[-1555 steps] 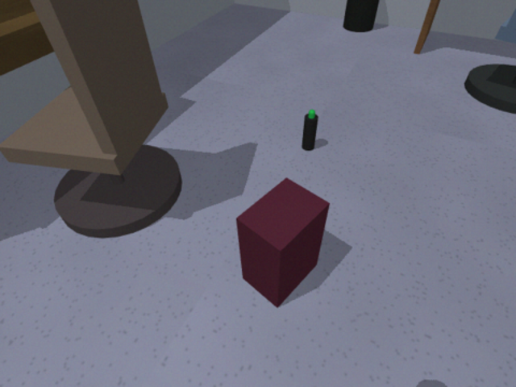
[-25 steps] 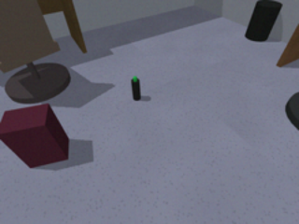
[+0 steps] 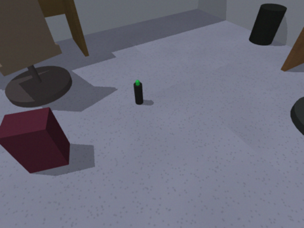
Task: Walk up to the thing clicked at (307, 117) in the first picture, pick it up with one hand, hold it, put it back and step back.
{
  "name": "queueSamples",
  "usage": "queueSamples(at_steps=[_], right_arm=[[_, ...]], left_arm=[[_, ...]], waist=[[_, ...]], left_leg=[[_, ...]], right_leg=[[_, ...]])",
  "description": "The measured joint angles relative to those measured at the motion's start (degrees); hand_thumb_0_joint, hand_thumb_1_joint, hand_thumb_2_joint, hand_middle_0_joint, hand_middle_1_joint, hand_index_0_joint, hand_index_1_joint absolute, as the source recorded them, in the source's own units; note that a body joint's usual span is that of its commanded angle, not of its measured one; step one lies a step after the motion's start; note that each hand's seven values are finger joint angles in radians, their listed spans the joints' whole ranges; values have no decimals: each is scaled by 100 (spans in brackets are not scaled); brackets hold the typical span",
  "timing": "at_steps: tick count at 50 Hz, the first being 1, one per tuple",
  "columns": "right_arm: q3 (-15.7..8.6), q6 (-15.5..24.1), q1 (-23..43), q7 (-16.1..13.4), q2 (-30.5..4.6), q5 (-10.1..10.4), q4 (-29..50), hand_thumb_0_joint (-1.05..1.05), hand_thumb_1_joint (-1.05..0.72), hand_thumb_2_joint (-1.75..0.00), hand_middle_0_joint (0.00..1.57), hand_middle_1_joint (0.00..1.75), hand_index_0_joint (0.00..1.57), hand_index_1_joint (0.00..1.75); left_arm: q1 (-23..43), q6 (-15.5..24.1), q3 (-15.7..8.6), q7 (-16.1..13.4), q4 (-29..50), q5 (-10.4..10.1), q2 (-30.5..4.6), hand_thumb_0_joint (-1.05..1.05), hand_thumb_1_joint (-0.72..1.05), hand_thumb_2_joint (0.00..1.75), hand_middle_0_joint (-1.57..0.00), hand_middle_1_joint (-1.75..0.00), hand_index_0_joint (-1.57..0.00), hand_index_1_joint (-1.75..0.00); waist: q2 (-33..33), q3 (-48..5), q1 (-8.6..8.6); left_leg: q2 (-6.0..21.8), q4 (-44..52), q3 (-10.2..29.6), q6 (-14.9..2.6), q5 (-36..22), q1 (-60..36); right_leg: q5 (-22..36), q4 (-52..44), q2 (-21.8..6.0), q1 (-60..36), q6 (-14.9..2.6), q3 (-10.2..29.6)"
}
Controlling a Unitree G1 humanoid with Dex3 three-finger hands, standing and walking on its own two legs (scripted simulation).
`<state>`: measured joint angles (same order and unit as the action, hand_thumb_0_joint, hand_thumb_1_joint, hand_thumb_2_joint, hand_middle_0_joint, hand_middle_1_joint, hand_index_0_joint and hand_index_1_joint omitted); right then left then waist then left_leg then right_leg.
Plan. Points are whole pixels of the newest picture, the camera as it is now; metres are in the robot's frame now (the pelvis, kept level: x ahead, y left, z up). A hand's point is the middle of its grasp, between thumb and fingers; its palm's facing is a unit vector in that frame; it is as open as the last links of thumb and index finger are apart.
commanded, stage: walk up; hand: left
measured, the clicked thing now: (138, 91) +1.44 +0.20 -0.65
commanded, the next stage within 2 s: none
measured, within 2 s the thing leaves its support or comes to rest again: neither
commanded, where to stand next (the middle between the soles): +1.10 +0.00 m, yaw +0 degrees
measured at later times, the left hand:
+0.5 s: hand (57, 215) +0.22 +0.32 -0.15, palm faces -0.08 -0.94 -0.33, open 7.4 cm
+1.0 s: hand (87, 149) +0.45 +0.28 -0.14, palm faces -0.02 -0.93 -0.36, open 7.4 cm
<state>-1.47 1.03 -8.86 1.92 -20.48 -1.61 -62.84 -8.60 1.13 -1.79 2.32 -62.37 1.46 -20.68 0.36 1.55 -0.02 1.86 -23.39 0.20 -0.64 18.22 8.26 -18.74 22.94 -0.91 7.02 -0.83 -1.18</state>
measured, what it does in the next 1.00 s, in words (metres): walks ahead: left foot, then right foot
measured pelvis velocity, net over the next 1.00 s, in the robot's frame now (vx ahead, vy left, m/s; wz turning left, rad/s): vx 0.40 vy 0.01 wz -0.01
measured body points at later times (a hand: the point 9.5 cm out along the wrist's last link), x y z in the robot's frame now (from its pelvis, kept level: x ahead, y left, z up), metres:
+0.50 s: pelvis +0.15 +0.05 -0.01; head +0.17 +0.06 +0.44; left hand +0.23 +0.37 -0.13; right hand +0.17 -0.28 -0.11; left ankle +0.09 +0.16 -0.75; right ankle +0.27 -0.10 -0.71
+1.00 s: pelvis +0.40 +0.01 -0.01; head +0.42 +0.00 +0.44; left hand +0.45 +0.33 -0.11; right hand +0.47 -0.32 -0.12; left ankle +0.53 +0.17 -0.72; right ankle +0.37 -0.10 -0.75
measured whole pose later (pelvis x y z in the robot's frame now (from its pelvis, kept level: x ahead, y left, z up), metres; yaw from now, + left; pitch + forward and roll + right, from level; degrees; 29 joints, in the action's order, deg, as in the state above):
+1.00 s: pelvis +0.40 +0.01 -0.01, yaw +0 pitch -2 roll -2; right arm -4.4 2.7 -16.1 4.7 -24.7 -2.0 -50.6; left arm -17.5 4.6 -3.4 4.3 -49.2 0.8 -23.0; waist 2.7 4.0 1.7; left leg 7.3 -39.7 -1.1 0.4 10.6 29.1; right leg -16.7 25.0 0.7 6.2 -1.8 -4.8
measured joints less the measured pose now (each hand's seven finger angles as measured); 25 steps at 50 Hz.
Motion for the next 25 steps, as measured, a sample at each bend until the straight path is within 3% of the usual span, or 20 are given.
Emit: queueSamples(at_steps=[2, 4, 6, 9, 10, 12, 14, 17, 22, 25], right_arm=[[-100, 13, -160, 80, -88, -41, 131, 1, -90, -90, 21, 30, 20, 30], [-187, 8, -247, 105, -193, -71, 191, 1, -90, -90, 21, 30, 20, 30], [-254, -3, -301, 137, -319, -81, 210, 1, -90, -90, 21, 30, 20, 30], [-327, 70, -350, 211, -404, -74, 326, 1, -90, -90, 21, 30, 20, 30], [-352, 124, -364, 226, -409, -76, 391, 1, -90, -90, 21, 30, 20, 30], [-422, 259, -366, 213, -378, -113, 532, 1, -90, -90, 21, 30, 20, 30], [-447, 369, -408, 173, -325, -114, 694, 1, -90, -90, 21, 30, 20, 30], [-370, 386, -591, 126, -237, -22, 821, 1, -90, -90, 21, 30, 20, 30], [-265, 389, -894, 109, -178, 30, 914, 1, -90, -90, 21, 30, 20, 30], [-238, 387, -1042, 120, -180, 52, 971, 1, -90, -90, 21, 30, 20, 30]], left_arm=[[-152, 63, -103, 87, 142, 39, -56, 0, 90, 90, -21, -30, -20, -30], [-252, 149, -183, 122, 268, 69, -117, 0, 90, 90, -21, -30, -21, -30], [-360, 188, -236, 137, 370, 91, -137, 0, 90, 90, -21, -30, -21, -30], [-574, 144, -275, 170, 470, 114, -282, 0, 90, 90, -21, -30, -21, -30], [-636, 108, -283, 180, 482, 102, -358, 0, 90, 90, -21, -30, -21, -30], [-759, 8, -304, 179, 467, 67, -509, 0, 90, 90, -21, -30, -20, -30], [-807, -101, -293, 136, 375, 41, -556, 1, 90, 90, -20, -30, -20, -30], [-766, -69, -218, 145, 366, -48, -592, 1, 90, 90, -20, -30, -20, -30], [-619, 31, -163, 268, 561, -59, -552, 1, 90, 90, -20, -30, -20, -30], [-448, 14, -142, 341, 686, -38, -490, 1, 90, 90, -20, -30, -20, -30]], waist=[[40, -111, 29], [67, -106, 57], [155, -50, 130], [130, 19, 226], [80, 46, 228], [-151, 96, 227], [-253, 85, 117], [-362, 90, 26], [-408, 172, -45], [-349, 267, -111]], left_leg=[[19, -477, 25, -135, 431, 213], [36, -1216, -29, -133, 586, 555], [95, -1735, -40, -105, 695, 867], [192, -1468, -71, -85, 683, 1047], [215, -1178, -113, -38, 365, 1010], [93, -1014, -323, 40, -467, 855], [29, -1062, -424, 7, -260, 748], [-40, -612, -501, -56, -210, 305], [-122, 146, -605, -61, -239, -469], [-131, 366, -631, -14, -114, -847]], right_leg=[[-224, 262, 31, 112, -90, -12], [231, 227, 16, 71, -97, -75], [186, 145, 27, -95, -55, -150], [17, 68, -25, -333, 14, -162], [-93, 168, -71, -363, 46, -158], [-525, 979, -265, -135, -69, -25], [-816, 2439, -66, 476, -166, 340], [-423, 3468, 103, 1229, -173, 477], [194, 2799, -166, 1950, 74, 330], [602, 2051, -351, 2143, 89, 177]])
